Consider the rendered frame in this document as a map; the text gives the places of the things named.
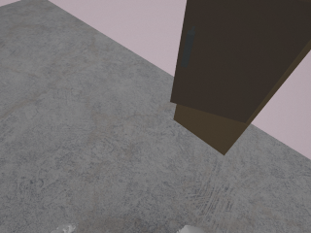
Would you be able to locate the robot left hand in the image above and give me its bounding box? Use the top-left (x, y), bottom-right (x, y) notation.
top-left (52, 223), bottom-right (76, 233)

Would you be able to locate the cupboard door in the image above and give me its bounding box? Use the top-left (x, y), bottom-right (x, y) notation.
top-left (170, 0), bottom-right (311, 123)

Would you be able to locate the handle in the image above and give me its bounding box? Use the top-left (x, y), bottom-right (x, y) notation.
top-left (181, 26), bottom-right (195, 68)

